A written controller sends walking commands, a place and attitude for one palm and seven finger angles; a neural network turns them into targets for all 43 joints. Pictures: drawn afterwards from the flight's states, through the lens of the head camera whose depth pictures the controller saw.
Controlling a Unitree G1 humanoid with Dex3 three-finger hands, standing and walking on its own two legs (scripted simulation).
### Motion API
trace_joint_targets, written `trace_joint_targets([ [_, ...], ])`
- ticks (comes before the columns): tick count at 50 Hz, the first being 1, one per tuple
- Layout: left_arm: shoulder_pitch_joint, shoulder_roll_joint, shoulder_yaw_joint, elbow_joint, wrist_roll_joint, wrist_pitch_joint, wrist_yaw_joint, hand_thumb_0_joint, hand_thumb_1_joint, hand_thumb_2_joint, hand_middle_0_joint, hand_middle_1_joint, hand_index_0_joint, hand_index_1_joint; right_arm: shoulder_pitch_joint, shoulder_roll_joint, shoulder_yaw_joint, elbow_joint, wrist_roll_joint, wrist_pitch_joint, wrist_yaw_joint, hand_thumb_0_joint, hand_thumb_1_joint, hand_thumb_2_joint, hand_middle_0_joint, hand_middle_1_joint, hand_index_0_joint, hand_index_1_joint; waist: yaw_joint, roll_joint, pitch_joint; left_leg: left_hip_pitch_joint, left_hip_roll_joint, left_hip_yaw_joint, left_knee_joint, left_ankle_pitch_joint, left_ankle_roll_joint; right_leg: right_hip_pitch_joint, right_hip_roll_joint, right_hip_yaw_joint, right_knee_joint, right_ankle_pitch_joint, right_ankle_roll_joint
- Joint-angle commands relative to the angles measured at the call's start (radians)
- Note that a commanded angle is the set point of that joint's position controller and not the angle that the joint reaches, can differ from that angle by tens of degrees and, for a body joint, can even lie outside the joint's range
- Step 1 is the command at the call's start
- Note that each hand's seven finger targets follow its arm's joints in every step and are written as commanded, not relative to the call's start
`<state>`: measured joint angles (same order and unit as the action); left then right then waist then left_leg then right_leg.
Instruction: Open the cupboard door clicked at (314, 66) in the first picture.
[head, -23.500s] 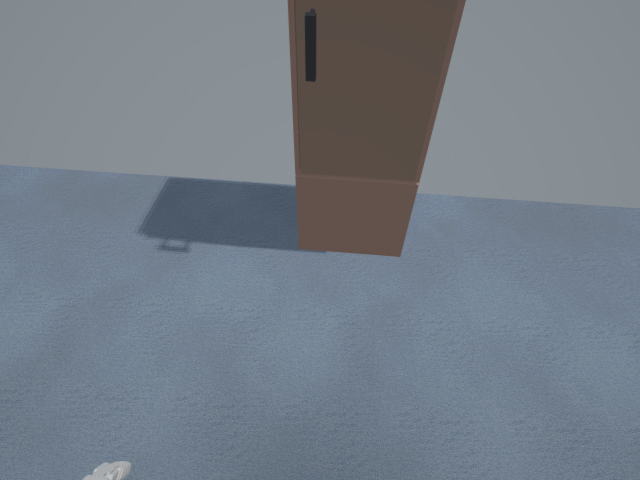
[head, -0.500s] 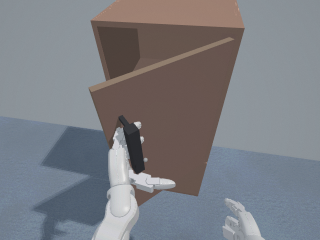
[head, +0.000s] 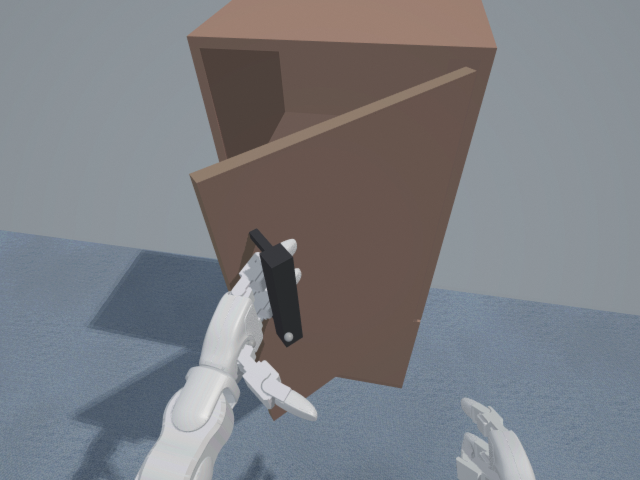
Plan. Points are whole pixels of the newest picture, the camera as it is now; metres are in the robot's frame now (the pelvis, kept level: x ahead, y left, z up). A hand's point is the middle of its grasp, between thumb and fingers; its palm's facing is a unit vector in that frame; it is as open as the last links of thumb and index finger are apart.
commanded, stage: slide the hand sideways off the handle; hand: left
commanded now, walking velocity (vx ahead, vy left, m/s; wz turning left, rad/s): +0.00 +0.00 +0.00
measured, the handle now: (274, 288) +0.31 +0.08 +0.11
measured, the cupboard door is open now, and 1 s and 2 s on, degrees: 47 47 47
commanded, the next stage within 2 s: draw the hand back to the body in 0.88 s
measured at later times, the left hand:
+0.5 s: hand (247, 375) +0.21 +0.09 +0.10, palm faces -0.13 -0.99 -0.04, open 16.1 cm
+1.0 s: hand (200, 398) +0.18 +0.14 +0.09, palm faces -0.13 -0.99 -0.02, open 16.4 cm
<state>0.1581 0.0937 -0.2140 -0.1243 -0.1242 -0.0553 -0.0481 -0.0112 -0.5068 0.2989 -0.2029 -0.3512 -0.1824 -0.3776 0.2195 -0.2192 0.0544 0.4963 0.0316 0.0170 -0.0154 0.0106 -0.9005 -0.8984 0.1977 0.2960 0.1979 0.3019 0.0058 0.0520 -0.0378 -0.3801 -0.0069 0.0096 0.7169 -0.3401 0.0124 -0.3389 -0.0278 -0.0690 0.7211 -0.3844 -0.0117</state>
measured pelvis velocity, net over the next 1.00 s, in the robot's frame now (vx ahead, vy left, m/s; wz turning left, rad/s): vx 0.01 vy -0.01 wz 0.01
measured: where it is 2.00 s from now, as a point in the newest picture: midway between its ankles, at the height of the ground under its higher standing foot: outside the picture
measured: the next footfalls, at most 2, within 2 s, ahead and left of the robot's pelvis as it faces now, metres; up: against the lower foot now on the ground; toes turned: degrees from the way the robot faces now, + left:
none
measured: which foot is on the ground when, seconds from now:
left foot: down 0.00-1.00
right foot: down 0.00-1.00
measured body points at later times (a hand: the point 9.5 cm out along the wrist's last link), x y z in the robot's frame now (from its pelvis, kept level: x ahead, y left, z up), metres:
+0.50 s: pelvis +0.02 -0.02 -0.01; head +0.02 -0.04 +0.44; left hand +0.21 +0.15 +0.10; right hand +0.21 -0.24 -0.07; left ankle +0.02 +0.11 -0.72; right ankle +0.00 -0.11 -0.72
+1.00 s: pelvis +0.01 -0.01 -0.01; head +0.01 -0.02 +0.44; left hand +0.19 +0.19 +0.10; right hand +0.20 -0.23 -0.07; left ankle +0.02 +0.11 -0.72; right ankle +0.00 -0.11 -0.72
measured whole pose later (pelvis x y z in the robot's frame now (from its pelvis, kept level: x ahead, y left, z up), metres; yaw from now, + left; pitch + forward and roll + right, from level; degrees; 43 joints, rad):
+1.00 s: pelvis +0.01 -0.01 -0.01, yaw +0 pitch +3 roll -1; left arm 0.56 0.22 0.05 -0.35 -0.28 -0.19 -0.28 -0.01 -0.51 0.30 -0.15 -0.30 -0.15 -0.30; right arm 0.25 -0.25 0.03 0.46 0.05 -0.15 -0.05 0.01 -0.90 -0.90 0.20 0.30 0.20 0.30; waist 0.01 0.06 -0.07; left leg -0.50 0.02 -0.02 0.84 -0.41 0.00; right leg -0.43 0.00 -0.09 0.81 -0.43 -0.02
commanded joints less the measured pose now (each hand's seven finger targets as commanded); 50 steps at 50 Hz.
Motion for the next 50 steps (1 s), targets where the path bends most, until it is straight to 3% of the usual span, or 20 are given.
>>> trace_joint_targets([
  [1, -0.104, -0.016, 0.021, -0.255, 0.022, -0.055, 0.037, 0.0, -0.5, 0.3, -0.15, -0.3, -0.15, -0.3, -0.142, -0.082, -0.036, -0.199, -0.008, -0.082, 0.009, 0.0, -0.9, -0.9, 0.2, 0.3, 0.2, 0.3, 0.002, -0.112, -0.117, 0.086, 0.005, -0.047, -0.134, 0.06, 0.013, -0.037, 0.032, -0.002, -0.131, 0.101, -0.015],
  [5, 0.023, 0.025, 0.053, -0.308, 0.047, -0.061, 0.038, 0.0, -0.5, 0.3, -0.15, -0.3, -0.15, -0.3, -0.127, -0.083, -0.04, -0.214, -0.011, -0.081, 0.023, 0.0, -0.9, -0.9, 0.2, 0.3, 0.2, 0.3, 0.019, -0.075, -0.12, 0.079, 0.006, -0.029, -0.12, 0.11, 0.011, -0.014, 0.035, 0.004, -0.113, 0.159, -0.022],
  [9, 0.095, 0.064, 0.102, -0.366, 0.038, -0.066, 0.027, 0.0, -0.5, 0.3, -0.15, -0.3, -0.15, -0.3, -0.123, -0.082, -0.042, -0.23, -0.01, -0.078, 0.024, 0.0, -0.9, -0.9, 0.2, 0.3, 0.2, 0.3, 0.018, -0.067, -0.114, 0.066, 0.005, -0.01, -0.104, 0.122, 0.012, -0.008, 0.036, 0.017, -0.112, 0.191, -0.019],
  [10, 0.141, 0.076, 0.126, -0.361, 0.033, -0.062, 0.026, 0.0, -0.5, 0.3, -0.15, -0.3, -0.15, -0.3, -0.118, -0.082, -0.042, -0.23, -0.012, -0.076, 0.024, 0.0, -0.9, -0.9, 0.2, 0.3, 0.2, 0.3, 0.03, -0.063, -0.122, 0.063, 0.005, -0.011, -0.105, 0.136, 0.012, 0.009, 0.037, 0.014, -0.108, 0.208, -0.021],
  [15, 0.241, 0.117, 0.194, -0.44, -0.012, -0.087, -0.008, 0.0, -0.5, 0.3, -0.15, -0.3, -0.15, -0.3, -0.097, -0.086, -0.047, -0.236, -0.008, -0.087, 0.012, 0.0, -0.9, -0.9, 0.2, 0.3, 0.2, 0.3, 0.015, -0.112, -0.132, 0.045, 0.002, 0.001, -0.067, 0.188, 0.018, 0.028, 0.039, 0.028, -0.103, 0.32, -0.006],
  [19, 0.286, 0.131, 0.216, -0.492, -0.045, -0.136, -0.05, 0.0, -0.5, 0.3, -0.15, -0.3, -0.15, -0.3, -0.079, -0.089, -0.052, -0.235, -0.004, -0.11, 0.005, 0.0, -0.9, -0.9, 0.2, 0.3, 0.2, 0.3, 0.003, -0.07, -0.123, 0.032, -0.004, 0.0, -0.038, 0.194, 0.016, -0.003, 0.037, 0.033, -0.087, 0.351, 0.002],
  [26, 0.403, 0.177, 0.28, -0.492, -0.1, -0.197, -0.135, 0.0, -0.5, 0.3, -0.15, -0.3, -0.15, -0.3, -0.053, -0.101, -0.066, -0.23, 0.002, -0.146, -0.007, 0.0, -0.9, -0.9, 0.2, 0.3, 0.2, 0.3, -0.003, -0.09, -0.156, -0.016, -0.013, -0.011, 0.018, 0.196, 0.013, -0.009, 0.02, 0.065, -0.066, 0.423, 0.023],
  [30, 0.391, 0.21, 0.323, -0.456, -0.123, -0.207, -0.173, 0.0, -0.5, 0.3, -0.15, -0.3, -0.15, -0.3, -0.054, -0.107, -0.07, -0.218, 0.004, -0.153, -0.019, 0.0, -0.9, -0.9, 0.2, 0.3, 0.2, 0.3, -0.014, -0.128, -0.124, -0.062, -0.015, -0.017, 0.039, 0.151, 0.013, -0.03, 0.01, 0.089, -0.083, 0.363, 0.031],
  [33, 0.401, 0.213, 0.34, -0.466, -0.146, -0.217, -0.201, 0.0, -0.5, 0.3, -0.15, -0.3, -0.15, -0.3, -0.066, -0.107, -0.069, -0.225, 0.01, -0.164, -0.025, 0.0, -0.9, -0.9, 0.2, 0.3, 0.2, 0.3, -0.001, -0.073, -0.133, -0.064, -0.017, -0.019, 0.041, 0.138, 0.012, -0.036, 0.005, 0.096, -0.084, 0.317, 0.027],
  [34, 0.397, 0.23, 0.36, -0.457, -0.153, -0.218, -0.206, 0.0, -0.5, 0.3, -0.15, -0.3, -0.15, -0.3, -0.061, -0.107, -0.07, -0.221, 0.011, -0.167, -0.028, 0.0, -0.9, -0.9, 0.2, 0.3, 0.2, 0.3, -0.003, -0.1, -0.142, -0.066, -0.016, -0.023, 0.043, 0.138, 0.011, -0.032, 0.005, 0.096, -0.084, 0.313, 0.028],
  [37, 0.394, 0.236, 0.369, -0.461, -0.172, -0.223, -0.231, 0.0, -0.5, 0.3, -0.15, -0.3, -0.15, -0.3, -0.066, -0.111, -0.072, -0.215, 0.016, -0.181, -0.034, 0.0, -0.9, -0.9, 0.2, 0.3, 0.2, 0.3, -0.003, -0.066, -0.149, -0.06, -0.016, -0.025, 0.048, 0.137, 0.012, -0.038, 0.002, 0.103, -0.09, 0.306, 0.03],
  [42, 0.388, 0.235, 0.369, -0.426, -0.19, -0.216, -0.256, 0.0, -0.5, 0.3, -0.15, -0.3, -0.15, -0.3, -0.078, -0.117, -0.072, -0.209, 0.02, -0.205, -0.042, 0.0, -0.9, -0.9, 0.2, 0.3, 0.2, 0.3, -0.008, -0.097, -0.103, -0.075, -0.012, -0.036, 0.036, 0.101, 0.015, -0.075, 0.014, 0.086, -0.1, 0.205, 0.025],
  [44, 0.344, 0.233, 0.354, -0.438, -0.187, -0.214, -0.254, 0.0, -0.5, 0.3, -0.15, -0.3, -0.15, -0.3, -0.079, -0.122, -0.07, -0.208, 0.021, -0.217, -0.044, 0.0, -0.9, -0.9, 0.2, 0.3, 0.2, 0.3, -0.011, -0.07, -0.092, -0.067, -0.01, -0.039, 0.026, 0.076, 0.016, -0.099, 0.022, 0.075, -0.103, 0.127, 0.016],
  [48, 0.337, 0.196, 0.296, -0.472, -0.166, -0.203, -0.228, 0.0, -0.5, 0.3, -0.15, -0.3, -0.15, -0.3, -0.075, -0.118, -0.065, -0.213, 0.02, -0.242, -0.041, 0.0, -0.9, -0.9, 0.2, 0.3, 0.2, 0.3, -0.005, -0.03, -0.107, -0.036, -0.007, -0.052, 0.002, 0.063, 0.018, -0.115, 0.036, 0.036, -0.081, 0.101, 0.005],
  [50, 0.356, 0.241, 0.341, -0.469, -0.152, -0.193, -0.206, 0.0, -0.5, 0.3, -0.15, -0.3, -0.15, -0.3, -0.076, -0.119, -0.071, -0.204, 0.018, -0.246, -0.039, 0.0, -0.9, -0.9, 0.2, 0.3, 0.2, 0.3, 0.008, -0.059, -0.13, -0.038, -0.005, -0.054, 0.0, 0.077, 0.018, -0.094, 0.038, 0.033, -0.075, 0.119, 0.002],
])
